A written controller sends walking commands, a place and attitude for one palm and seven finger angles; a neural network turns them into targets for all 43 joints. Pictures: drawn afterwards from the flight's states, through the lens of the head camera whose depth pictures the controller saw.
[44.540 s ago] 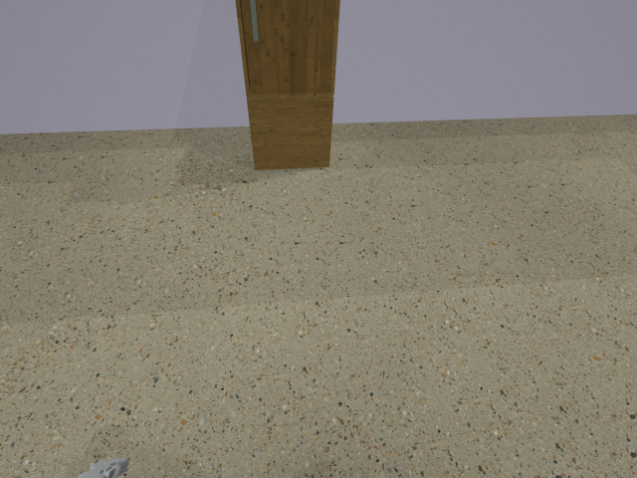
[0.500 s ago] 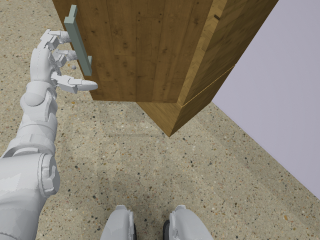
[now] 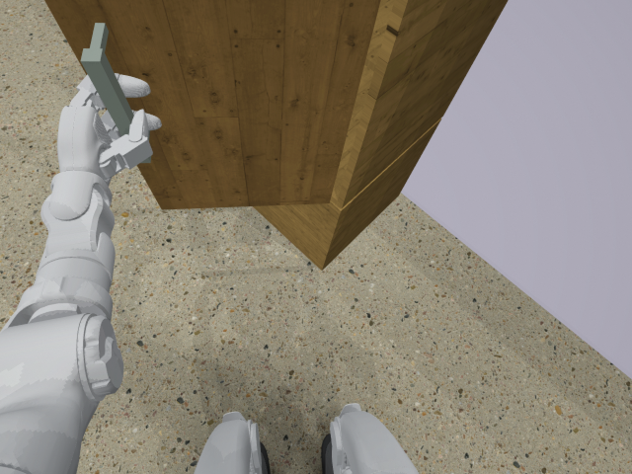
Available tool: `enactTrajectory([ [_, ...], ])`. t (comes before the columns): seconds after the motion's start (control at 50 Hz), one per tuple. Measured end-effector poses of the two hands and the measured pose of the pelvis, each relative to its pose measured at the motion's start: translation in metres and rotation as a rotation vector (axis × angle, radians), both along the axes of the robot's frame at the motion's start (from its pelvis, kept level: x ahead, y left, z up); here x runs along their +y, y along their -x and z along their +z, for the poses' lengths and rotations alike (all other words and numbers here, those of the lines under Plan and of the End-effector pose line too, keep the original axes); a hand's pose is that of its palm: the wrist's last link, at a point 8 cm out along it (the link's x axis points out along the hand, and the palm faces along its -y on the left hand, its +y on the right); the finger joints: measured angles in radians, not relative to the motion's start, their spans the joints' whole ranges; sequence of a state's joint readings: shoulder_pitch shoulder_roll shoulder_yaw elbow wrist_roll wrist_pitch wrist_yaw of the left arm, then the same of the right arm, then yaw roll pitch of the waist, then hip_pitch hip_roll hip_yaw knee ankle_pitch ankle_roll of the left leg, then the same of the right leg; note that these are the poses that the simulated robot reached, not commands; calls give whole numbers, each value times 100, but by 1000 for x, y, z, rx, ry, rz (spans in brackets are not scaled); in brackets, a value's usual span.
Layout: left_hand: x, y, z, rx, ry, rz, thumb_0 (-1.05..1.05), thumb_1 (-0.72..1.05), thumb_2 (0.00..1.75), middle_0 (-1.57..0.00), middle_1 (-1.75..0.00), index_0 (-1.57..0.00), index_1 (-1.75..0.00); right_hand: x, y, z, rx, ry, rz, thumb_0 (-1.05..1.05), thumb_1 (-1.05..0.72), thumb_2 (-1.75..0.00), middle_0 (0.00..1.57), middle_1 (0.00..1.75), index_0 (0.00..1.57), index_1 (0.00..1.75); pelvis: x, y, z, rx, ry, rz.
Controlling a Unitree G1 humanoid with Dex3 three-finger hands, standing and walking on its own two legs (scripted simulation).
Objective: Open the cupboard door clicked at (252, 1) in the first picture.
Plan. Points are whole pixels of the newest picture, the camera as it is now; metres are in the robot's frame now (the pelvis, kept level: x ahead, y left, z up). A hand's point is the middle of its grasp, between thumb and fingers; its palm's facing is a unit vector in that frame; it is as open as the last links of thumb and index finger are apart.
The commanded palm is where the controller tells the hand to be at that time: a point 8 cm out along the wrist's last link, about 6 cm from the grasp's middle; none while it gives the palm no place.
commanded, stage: pull the door open along its arc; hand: left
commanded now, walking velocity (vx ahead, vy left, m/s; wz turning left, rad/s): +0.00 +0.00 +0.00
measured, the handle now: (124, 102) +0.57 +0.20 +0.06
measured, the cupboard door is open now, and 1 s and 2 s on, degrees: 49 86 100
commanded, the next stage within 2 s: open thumb and fingers to let go in 1.24 s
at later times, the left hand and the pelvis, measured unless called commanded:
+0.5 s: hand (150, 185) +0.45 +0.16 +0.06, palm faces -0.02 -1.00 -0.01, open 5.7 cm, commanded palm +0.39 +0.21 +0.06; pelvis +0.02 -0.01 +0.02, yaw +0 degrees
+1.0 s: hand (231, 263) +0.35 +0.07 +0.06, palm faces +0.42 -0.91 -0.02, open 6.1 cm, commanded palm +0.28 +0.10 +0.06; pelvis +0.01 -0.04 +0.02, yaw +3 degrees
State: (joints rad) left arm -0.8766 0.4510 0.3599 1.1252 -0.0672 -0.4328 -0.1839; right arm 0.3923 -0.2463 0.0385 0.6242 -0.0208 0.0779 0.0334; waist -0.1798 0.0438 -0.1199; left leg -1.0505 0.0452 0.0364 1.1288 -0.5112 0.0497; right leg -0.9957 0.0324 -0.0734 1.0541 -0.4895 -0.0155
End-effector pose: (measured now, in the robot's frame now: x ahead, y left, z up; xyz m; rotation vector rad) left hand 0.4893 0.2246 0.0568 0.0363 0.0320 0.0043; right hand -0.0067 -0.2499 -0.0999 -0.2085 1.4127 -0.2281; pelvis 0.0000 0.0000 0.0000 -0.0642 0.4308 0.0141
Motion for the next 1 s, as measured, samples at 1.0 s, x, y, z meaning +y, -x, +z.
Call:
enactTrajectory([
  [1.0, -117, 185, 4, -21, 11, 426, 4, 73, 78, -32, -127, -32, -130, 13, -168, 10, -459, -162, 248, 1, -91, -90, 20, 30, 20, 30, -36, -8, 15, -149, -68, 23],
])
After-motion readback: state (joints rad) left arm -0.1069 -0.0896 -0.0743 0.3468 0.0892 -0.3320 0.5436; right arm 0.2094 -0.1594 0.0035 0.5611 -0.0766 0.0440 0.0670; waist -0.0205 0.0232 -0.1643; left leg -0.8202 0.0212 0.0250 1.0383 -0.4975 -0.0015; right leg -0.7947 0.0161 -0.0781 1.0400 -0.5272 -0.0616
